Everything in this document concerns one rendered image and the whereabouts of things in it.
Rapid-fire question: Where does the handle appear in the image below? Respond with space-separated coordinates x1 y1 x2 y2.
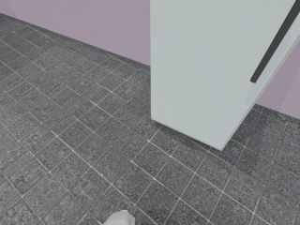
250 0 300 83

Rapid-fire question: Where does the fridge door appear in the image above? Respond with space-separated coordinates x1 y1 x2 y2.
150 0 300 149

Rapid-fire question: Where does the left robot thigh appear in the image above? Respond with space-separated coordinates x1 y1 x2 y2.
103 211 135 225

